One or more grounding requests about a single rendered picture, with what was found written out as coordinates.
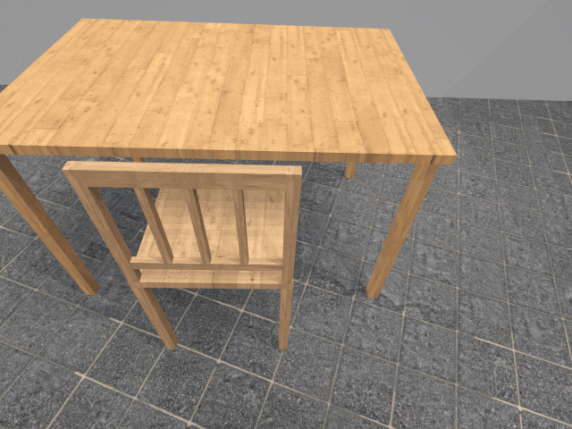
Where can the chair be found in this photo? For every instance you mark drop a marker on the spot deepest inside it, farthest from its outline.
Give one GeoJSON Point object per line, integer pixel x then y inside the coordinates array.
{"type": "Point", "coordinates": [213, 226]}

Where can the table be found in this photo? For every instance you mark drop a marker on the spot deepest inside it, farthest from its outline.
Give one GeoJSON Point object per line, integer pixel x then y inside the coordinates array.
{"type": "Point", "coordinates": [203, 90]}

